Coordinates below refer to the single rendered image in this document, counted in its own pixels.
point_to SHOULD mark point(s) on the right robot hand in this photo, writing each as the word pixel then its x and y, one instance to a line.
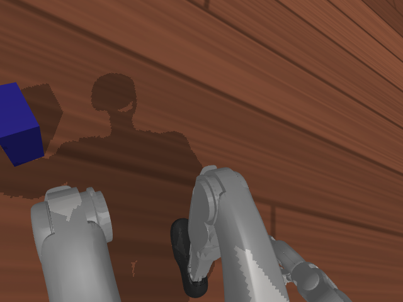
pixel 287 257

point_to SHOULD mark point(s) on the right robot foot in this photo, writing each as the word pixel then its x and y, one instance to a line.
pixel 181 248

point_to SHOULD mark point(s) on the right robot arm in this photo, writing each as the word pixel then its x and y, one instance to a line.
pixel 314 285

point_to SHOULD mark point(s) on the carton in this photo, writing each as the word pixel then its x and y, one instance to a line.
pixel 20 135

